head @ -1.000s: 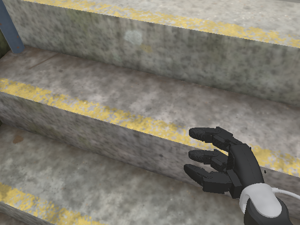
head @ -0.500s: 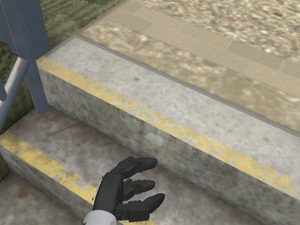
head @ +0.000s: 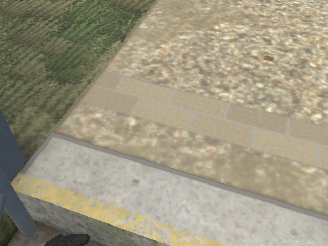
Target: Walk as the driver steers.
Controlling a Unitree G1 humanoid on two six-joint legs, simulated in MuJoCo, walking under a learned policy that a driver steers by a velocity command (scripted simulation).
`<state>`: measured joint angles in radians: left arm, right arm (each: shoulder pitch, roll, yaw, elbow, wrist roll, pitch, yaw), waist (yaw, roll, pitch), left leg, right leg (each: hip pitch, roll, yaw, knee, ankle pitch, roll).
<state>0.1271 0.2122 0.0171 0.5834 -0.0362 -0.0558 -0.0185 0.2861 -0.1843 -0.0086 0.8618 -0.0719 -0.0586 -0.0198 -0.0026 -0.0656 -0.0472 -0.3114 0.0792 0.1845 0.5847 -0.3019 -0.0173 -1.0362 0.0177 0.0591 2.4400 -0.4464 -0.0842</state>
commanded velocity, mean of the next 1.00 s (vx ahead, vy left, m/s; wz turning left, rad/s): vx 0.45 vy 0.00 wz -0.74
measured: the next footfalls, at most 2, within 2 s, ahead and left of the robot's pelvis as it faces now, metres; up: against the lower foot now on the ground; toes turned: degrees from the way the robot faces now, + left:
right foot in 0.26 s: +0.22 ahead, -0.12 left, +0.24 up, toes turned -5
left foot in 0.66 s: +0.28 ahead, +0.10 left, +0.22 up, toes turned -36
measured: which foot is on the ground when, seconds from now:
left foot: down 0.00-0.22, up 0.24-0.64, down 0.66-0.98, up 1.00-1.00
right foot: up 0.00-0.24, down 0.26-0.64, up 0.66-0.94, down 0.96-1.00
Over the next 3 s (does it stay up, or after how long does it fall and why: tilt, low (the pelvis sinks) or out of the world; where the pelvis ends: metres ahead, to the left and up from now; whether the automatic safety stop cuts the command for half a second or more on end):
stays up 0.22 0.03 0.24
